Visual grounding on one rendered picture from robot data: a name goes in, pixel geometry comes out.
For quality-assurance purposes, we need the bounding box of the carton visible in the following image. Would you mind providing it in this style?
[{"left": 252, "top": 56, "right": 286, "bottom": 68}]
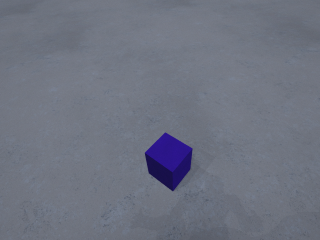
[{"left": 145, "top": 132, "right": 193, "bottom": 191}]

